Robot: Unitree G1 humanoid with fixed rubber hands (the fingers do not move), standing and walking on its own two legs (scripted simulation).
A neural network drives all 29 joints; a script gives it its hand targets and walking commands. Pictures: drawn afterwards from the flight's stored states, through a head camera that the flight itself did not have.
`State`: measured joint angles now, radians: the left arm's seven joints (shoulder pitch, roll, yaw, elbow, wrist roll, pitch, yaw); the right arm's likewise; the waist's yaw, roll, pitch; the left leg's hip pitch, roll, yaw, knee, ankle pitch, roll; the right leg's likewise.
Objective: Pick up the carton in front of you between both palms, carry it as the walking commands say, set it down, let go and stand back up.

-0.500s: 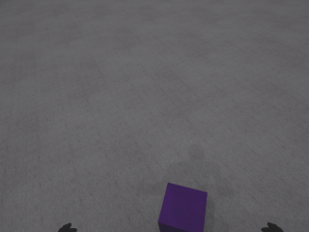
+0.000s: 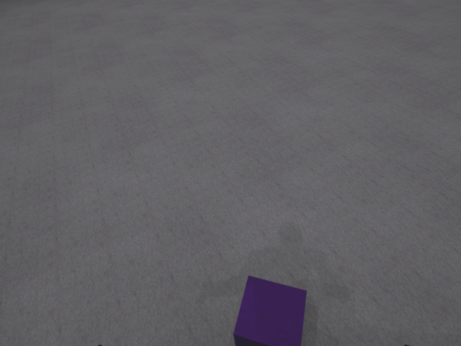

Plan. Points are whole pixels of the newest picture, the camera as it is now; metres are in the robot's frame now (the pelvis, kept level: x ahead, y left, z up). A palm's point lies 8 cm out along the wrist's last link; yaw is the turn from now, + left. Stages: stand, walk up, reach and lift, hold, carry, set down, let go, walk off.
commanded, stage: stand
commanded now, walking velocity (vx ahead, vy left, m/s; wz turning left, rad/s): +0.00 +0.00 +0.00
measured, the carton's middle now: (270, 323) +0.37 -0.07 -0.65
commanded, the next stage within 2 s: none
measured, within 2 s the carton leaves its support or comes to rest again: neither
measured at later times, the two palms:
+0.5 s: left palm out of the picture +0.08 +0.31 -0.09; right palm out of the picture +0.07 -0.30 -0.11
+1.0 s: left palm out of the picture +0.09 +0.31 -0.09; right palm out of the picture +0.06 -0.31 -0.11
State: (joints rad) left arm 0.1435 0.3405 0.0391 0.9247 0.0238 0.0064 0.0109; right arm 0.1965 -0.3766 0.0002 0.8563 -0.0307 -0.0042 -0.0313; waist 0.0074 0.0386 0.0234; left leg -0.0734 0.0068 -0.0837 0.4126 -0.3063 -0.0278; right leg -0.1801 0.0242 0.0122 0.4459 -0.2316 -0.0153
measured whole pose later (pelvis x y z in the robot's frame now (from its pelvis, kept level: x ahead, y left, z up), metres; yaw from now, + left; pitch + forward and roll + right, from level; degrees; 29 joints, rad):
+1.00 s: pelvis -0.01 +0.00 +0.00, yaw -1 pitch -2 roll +0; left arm 0.10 0.38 0.02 1.04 0.01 0.00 0.00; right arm 0.16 -0.40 0.01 0.99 -0.02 -0.01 -0.02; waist 0.00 0.02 0.03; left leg -0.06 0.01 -0.06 0.35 -0.25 -0.03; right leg -0.17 0.02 0.04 0.39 -0.18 -0.01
